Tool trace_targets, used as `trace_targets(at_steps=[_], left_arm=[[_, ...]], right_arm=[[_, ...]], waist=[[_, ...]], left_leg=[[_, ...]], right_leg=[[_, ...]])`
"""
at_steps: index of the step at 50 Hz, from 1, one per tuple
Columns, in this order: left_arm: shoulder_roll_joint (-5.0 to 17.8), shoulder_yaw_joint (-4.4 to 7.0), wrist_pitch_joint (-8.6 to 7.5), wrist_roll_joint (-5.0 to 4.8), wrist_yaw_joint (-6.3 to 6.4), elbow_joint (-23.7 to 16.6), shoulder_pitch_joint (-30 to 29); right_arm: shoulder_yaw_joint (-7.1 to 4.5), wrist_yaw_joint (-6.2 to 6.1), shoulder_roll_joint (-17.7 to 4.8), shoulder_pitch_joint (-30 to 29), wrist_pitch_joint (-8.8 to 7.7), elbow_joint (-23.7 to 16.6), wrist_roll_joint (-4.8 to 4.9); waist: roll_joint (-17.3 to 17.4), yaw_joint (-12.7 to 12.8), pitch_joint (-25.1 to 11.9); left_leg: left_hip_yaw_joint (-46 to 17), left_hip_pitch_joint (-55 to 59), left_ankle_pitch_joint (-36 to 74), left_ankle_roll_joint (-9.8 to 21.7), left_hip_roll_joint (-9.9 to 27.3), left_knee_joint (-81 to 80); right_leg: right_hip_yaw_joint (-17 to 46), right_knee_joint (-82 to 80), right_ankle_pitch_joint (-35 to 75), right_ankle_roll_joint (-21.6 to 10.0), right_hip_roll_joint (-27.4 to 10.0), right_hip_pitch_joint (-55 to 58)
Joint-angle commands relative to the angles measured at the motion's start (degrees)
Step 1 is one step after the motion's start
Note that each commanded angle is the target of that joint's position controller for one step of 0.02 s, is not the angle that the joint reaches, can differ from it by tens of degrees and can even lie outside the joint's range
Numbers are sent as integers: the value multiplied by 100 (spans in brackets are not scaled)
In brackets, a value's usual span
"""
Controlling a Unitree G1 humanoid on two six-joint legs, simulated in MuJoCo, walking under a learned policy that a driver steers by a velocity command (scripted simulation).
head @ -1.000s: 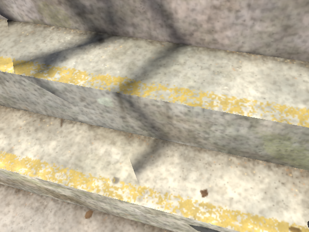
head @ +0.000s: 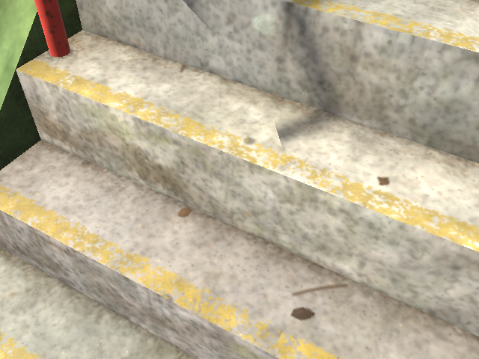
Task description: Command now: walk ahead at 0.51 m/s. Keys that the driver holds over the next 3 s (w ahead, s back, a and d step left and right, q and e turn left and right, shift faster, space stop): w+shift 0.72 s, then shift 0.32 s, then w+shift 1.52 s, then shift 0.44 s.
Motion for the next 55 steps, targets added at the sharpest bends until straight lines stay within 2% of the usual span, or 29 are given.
trace_targets(at_steps=[1, 2, 3, 4, 6, 11, 14, 17, 19, 21, 22, 23, 24, 25, 26, 27, 28, 29, 30, 31, 33, 36, 39, 42, 46, 51, 53, 54, 55], left_arm=[[1130, 164, -216, 430, -342, -813, -1225], [952, 136, -265, 319, -574, -761, -1504], [594, 55, -253, 169, -758, -739, -1676], [348, -7, -215, 56, -828, -644, -1558], [160, -99, -199, -107, -781, -609, -1323], [19, -224, -321, -37, -657, -970, -1853], [-145, -357, -380, -113, -670, -1271, -2458], [-97, -440, -392, -183, -593, -1570, -2879], [-224, -564, -382, -231, -593, -1830, -2917], [-85, -706, -393, -307, -705, -1706, -2207], [-79, -674, -370, -352, -710, -1643, -1784], [26, -568, -234, -382, -643, -1244, -832], [200, -400, -236, -411, -551, -1098, -202], [831, -143, -337, -316, -330, -725, 1382], [1358, -31, -404, -232, -144, -483, 1788], [1284, -66, -466, -111, -69, -871, 524], [975, -175, -466, -147, -133, -1145, -962], [504, -297, -506, -212, -245, -1090, -1703], [-21, -485, -603, -274, -344, -950, -1997], [-245, -537, -710, -280, -390, -787, -2235], [-85, -442, -908, -219, -434, -560, -2425], [158, -248, -1066, -171, -478, -281, -2108], [306, -169, -1084, -48, -429, 32, -1078], [406, -174, -995, -35, -408, 66, -712], [419, -167, -964, -60, -431, 132, -483], [608, -80, -967, -101, -557, 144, -1221], [684, -46, -959, 5, -510, 134, -1562], [677, -37, -959, 2, -459, 50, -1813], [500, -79, -875, -30, -410, 99, -1514]], right_arm=[[-249, -324, -816, -392, -561, -979, 336], [-181, -298, -642, 27, -611, -978, 249], [-220, -324, -664, 322, -670, -798, 237], [-252, -304, -695, 292, -695, -748, 205], [-309, -222, -860, 202, -788, -653, 148], [-327, -213, -579, 809, -980, -291, 158], [-339, -186, -491, 983, -1017, -161, 126], [-355, -125, -548, 918, -1180, -83, 122], [-373, -150, -687, 522, -1243, -142, 179], [-291, -72, -799, -787, -1029, -581, 340], [-374, -72, -1328, -404, -907, -629, 460], [-460, 40, -1900, -124, -816, -521, 551], [-519, 157, -2057, -251, -816, -488, 505], [-397, 268, -1781, -1417, -789, -1045, 655], [-276, 438, -1146, -2533, -712, -1715, 702], [-235, 499, -683, -3035, -542, -2008, 594], [-183, 467, -312, -2186, -359, -1869, 445], [-59, 361, -96, -1609, -236, -1642, 274], [-117, 315, -243, -1022, -131, -1371, 58], [-184, 286, -343, -443, -8, -1115, -13], [-249, 241, -511, -79, 140, -1053, -25], [-181, 111, -431, -167, 274, -1143, 59], [-260, 11, -533, -219, 267, -1164, 59], [-286, -50, -436, -607, 296, -1198, 87], [-240, -57, -238, -618, 329, -1131, 73], [-246, 61, -171, -615, 239, -1212, 118], [-262, 87, -105, -138, 154, -1121, 221], [-236, 101, -31, 295, 90, -982, 282], [-207, 128, 34, 511, -8, -865, 252]], waist=[[741, -406, 137], [383, -699, 345], [391, -753, 452], [564, -670, 489], [1049, -511, 494], [1015, -621, 282], [887, -658, 212], [997, -637, 73], [955, -383, -96], [612, 212, -311], [1064, 59, -630], [1396, 260, -1278], [2095, 620, -1494], [978, 1813, -1498], [-1163, 1774, -966], [-1194, 1168, -746], [-1060, 15, -762], [-957, -582, -458], [-694, -983, -255], [-628, -1320, -358], [-528, -1585, -437], [-435, -1287, -302], [-510, -786, -126], [-489, -465, 69], [-593, -348, 298], [-940, -761, 31], [-1012, -1166, 11], [-876, -1398, -154], [-277, -1366, -225]], left_leg=[[-2643, 1417, -77, 1341, 2686, -1289], [-2267, 1211, 4, 1290, 2308, -1142], [-2134, 870, -91, 1227, 2212, -1248], [-1962, 393, -51, 1195, 2110, -1346], [-1928, 51, 35, 1300, 2069, -1590], [-2103, 1047, 321, 1445, 2306, -1658], [-2093, 1144, 364, 1334, 2428, -1677], [-1962, 928, 746, 1284, 2469, -1831], [-1651, 262, 623, 921, 2238, -2007], [-329, -1813, 1300, 303, 1400, -2405], [-504, -1821, 3015, 431, 1403, -1990], [-461, -970, 5992, 705, 1306, -1164], [-702, -871, 7984, 612, 1382, -153], [-579, -1932, 7824, -61, 906, 2475], [-1525, -3546, 1858, -414, -325, 4237], [-3232, -3917, 871, -351, -713, 5968], [-3065, -3916, 1263, -426, -785, 7006], [-2526, -3941, 1806, -442, -655, 7628], [-1871, -3483, 2226, -422, -692, 7995], [-1550, -3175, 2505, -440, -791, 8515], [-1313, -3106, 2698, -329, -760, 9169], [-1492, -3843, 2348, -229, -634, 8852], [-1648, -4495, 2171, -243, -671, 8155], [-1556, -4824, 2040, -310, -682, 7698], [-1541, -4736, 1877, -356, -543, 7319], [-1135, -4155, 1715, -143, -43, 6473], [-691, -2991, 1684, -61, 285, 4488], [-495, -1955, 1951, 116, 486, 3238], [-201, -1422, 1591, 227, 440, 1657]], right_leg=[[618, 657, 1364, 180, -630, -2362], [331, -105, 1768, 187, -481, -2043], [258, -553, 1979, 115, -516, -1648], [18, -605, 2023, 85, -475, -1175], [-149, -458, 1601, 43, -557, -856], [151, -37, 437, -162, -939, -1836], [172, 238, 3, -185, -1238, -2459], [108, 494, -576, -230, -1374, -2478], [121, -612, -670, -362, -1516, -1506], [-594, -5077, 54, -520, -1562, 2117], [-630, -5701, -1279, -595, -1122, 3291], [-1478, -6186, -2313, -459, -380, 4032], [-1185, -6620, -1655, -398, -334, 4811], [1199, -7996, -1701, -670, -1186, 5325], [2714, -9589, -243, -575, -1837, 5286], [3017, -10086, -28, -282, -1732, 3999], [2614, -9607, -405, -244, -1975, 3084], [2100, -8957, -674, -476, -2203, 2336], [1295, -8630, -508, -409, -2021, 1542], [854, -8493, -697, -437, -2019, 1118], [724, -8692, -1014, -476, -2273, 940], [1088, -9060, -1049, -607, -2753, 1898], [1189, -9206, -558, -575, -2988, 3256], [1125, -9301, -85, -595, -3229, 3758], [918, -9133, 161, -674, -3458, 3541], [707, -8992, 277, -512, -3530, 3200], [81, -8915, 436, -284, -3253, 2831], [-272, -8693, 160, -196, -3074, 2532], [-578, -7904, 5, -283, -2773, 2882]])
